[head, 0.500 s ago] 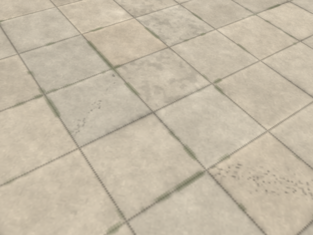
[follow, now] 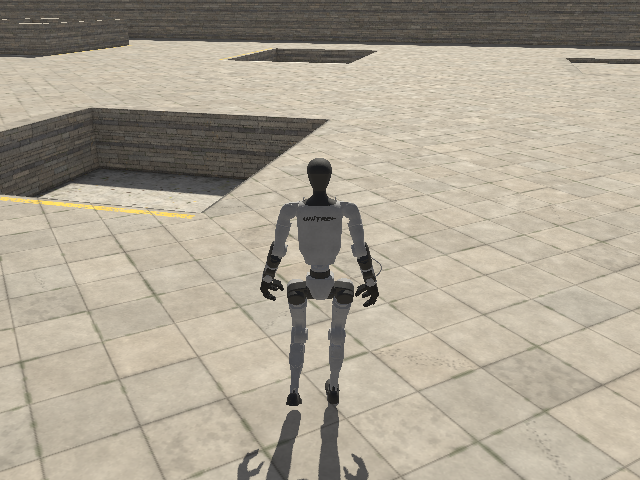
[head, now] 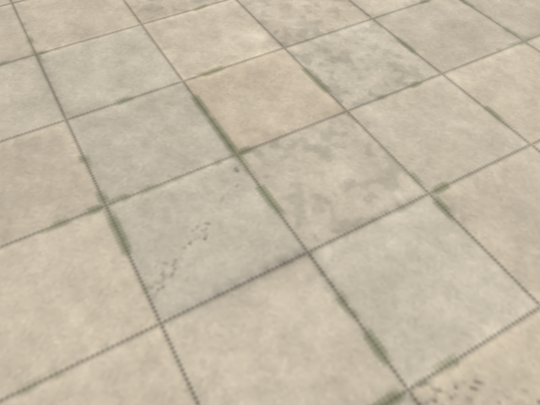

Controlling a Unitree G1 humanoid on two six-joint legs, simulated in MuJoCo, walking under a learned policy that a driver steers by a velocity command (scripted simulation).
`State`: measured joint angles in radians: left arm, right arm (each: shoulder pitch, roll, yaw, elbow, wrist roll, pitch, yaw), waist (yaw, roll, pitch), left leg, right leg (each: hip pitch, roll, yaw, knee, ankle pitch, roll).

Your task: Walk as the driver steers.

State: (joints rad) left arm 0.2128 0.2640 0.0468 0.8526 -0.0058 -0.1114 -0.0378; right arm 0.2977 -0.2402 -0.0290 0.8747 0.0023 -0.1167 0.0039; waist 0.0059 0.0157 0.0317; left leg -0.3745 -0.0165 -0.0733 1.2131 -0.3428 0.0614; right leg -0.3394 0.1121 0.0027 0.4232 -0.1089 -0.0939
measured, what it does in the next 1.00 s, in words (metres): walks ahead, turning right: left foot, then right foot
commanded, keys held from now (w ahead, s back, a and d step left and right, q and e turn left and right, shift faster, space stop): w+e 0.74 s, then w+q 0.26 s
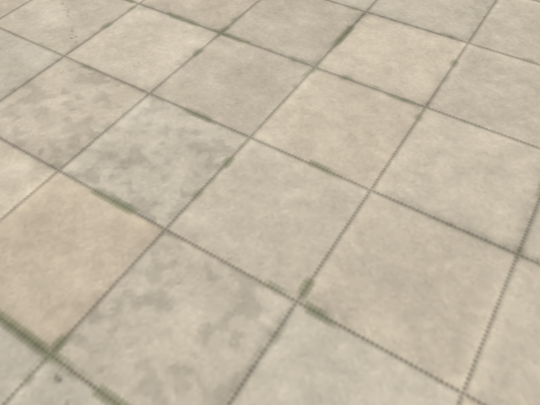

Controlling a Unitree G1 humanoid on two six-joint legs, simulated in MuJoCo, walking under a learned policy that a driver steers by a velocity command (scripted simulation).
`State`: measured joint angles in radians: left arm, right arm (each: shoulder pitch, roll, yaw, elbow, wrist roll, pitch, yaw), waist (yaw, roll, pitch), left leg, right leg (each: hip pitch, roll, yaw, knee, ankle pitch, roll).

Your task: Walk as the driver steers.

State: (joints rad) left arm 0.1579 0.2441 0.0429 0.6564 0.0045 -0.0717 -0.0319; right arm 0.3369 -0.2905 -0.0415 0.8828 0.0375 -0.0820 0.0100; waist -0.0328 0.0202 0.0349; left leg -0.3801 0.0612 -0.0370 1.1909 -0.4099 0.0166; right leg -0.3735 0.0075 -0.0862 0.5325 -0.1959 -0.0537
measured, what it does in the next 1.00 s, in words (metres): walks ahead, turning left: left foot, then right foot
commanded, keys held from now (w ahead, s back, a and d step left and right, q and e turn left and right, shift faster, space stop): w+q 0.70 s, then w+e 0.30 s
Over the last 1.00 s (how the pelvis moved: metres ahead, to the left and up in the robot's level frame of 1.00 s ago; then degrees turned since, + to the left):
0.50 -0.11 0.00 -26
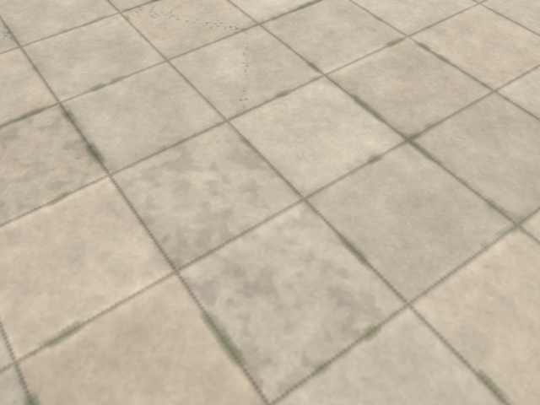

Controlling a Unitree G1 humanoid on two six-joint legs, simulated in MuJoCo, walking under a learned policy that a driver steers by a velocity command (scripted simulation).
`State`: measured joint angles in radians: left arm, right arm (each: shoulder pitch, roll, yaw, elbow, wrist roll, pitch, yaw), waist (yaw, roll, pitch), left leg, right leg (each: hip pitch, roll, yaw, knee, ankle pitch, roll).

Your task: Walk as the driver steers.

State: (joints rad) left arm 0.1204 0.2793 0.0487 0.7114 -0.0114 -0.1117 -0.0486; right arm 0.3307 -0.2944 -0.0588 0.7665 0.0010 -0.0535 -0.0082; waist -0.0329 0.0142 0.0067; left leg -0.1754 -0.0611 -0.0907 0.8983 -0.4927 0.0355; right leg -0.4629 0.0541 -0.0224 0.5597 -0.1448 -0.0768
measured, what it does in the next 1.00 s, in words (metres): walks ahead, turning right: left foot, then right foot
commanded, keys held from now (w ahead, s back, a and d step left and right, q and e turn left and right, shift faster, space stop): w+e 0.64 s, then w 0.04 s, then w+q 0.32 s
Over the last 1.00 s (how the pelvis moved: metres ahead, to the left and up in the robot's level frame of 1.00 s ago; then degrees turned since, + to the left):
0.55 0.12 -0.01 22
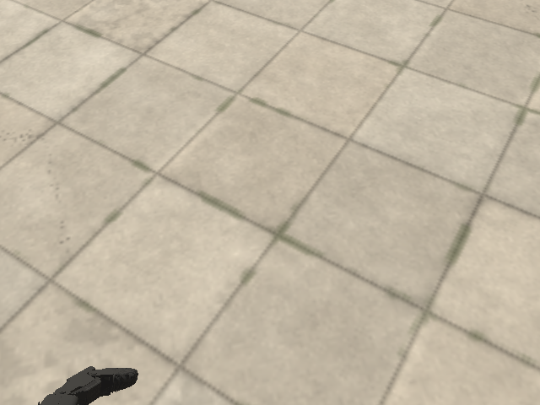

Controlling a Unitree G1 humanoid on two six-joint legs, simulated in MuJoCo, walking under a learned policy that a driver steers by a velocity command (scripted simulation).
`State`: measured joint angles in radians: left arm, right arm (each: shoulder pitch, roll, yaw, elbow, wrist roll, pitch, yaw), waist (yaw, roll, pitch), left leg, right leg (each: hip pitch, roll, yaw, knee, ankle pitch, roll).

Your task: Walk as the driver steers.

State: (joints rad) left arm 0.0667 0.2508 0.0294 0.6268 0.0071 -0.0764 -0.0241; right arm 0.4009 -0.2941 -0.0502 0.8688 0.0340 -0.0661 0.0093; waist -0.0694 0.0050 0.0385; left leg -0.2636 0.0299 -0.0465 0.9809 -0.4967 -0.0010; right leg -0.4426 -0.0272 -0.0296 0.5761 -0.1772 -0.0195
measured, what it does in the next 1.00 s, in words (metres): walks ahead, turning left: left foot, then right foot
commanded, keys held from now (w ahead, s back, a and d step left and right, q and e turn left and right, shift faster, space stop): w+q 0.64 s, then w+e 0.36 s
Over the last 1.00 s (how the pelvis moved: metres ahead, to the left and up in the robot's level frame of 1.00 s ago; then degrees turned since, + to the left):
0.50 -0.13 0.00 -20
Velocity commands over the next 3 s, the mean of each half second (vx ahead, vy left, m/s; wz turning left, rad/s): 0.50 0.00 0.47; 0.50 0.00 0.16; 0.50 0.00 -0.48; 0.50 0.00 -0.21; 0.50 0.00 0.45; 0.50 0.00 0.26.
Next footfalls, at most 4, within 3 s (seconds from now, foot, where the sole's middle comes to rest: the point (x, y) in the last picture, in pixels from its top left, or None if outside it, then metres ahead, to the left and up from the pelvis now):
0.44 left None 0.36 0.18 -0.76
0.98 right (228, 300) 0.73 0.11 -0.76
1.46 left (141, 235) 0.96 0.36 -0.76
1.94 right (236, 166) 1.20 0.07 -0.76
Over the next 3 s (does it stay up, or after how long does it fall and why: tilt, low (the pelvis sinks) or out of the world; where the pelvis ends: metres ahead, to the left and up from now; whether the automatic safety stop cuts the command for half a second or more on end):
stays up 1.65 0.30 -0.01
